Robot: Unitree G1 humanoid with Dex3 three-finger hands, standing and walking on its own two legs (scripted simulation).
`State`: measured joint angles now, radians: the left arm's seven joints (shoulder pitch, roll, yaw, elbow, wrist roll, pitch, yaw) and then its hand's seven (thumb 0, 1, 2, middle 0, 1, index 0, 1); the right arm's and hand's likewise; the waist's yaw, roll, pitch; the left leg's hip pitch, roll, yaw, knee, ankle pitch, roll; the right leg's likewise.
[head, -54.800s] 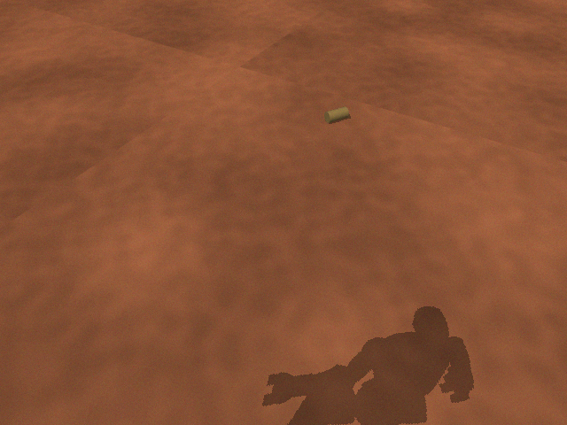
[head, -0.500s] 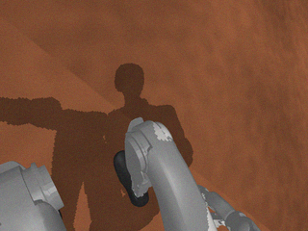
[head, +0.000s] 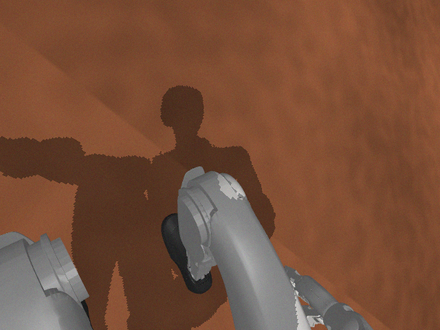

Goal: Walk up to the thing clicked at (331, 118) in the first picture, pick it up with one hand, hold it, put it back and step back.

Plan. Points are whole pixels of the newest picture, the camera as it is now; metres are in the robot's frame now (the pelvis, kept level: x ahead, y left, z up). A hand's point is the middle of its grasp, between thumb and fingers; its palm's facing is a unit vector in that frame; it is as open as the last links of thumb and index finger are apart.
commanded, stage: close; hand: left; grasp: from above
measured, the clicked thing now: out of the picture +0.48 +0.38 -0.27
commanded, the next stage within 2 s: settle in 1.42 s
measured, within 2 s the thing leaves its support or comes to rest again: leaves its support in 1.86 s
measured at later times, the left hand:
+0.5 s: hand out of the picture +0.46 +0.37 -0.24, palm faces -0.44 -0.13 -0.89, open 11.3 cm
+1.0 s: hand out of the picture +0.45 +0.37 -0.24, palm faces -0.44 -0.13 -0.89, open 10.0 cm
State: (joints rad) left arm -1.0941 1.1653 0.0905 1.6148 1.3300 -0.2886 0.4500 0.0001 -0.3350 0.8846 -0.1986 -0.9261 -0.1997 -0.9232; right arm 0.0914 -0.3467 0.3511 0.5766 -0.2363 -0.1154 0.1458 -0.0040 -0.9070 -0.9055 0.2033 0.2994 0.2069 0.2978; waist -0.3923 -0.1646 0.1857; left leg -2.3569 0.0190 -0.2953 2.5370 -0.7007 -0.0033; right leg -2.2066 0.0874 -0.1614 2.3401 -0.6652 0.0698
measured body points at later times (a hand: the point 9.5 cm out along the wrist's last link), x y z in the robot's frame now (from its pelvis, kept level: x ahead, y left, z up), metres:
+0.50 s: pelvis +0.00 +0.00 +0.00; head +0.28 +0.15 +0.32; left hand +0.48 +0.37 -0.19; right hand +0.07 -0.25 -0.05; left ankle +0.06 +0.13 -0.28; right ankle +0.12 -0.13 -0.27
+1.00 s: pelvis +0.00 +0.00 +0.00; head +0.28 +0.15 +0.32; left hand +0.47 +0.37 -0.19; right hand +0.08 -0.26 -0.05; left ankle +0.06 +0.13 -0.28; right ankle +0.12 -0.13 -0.27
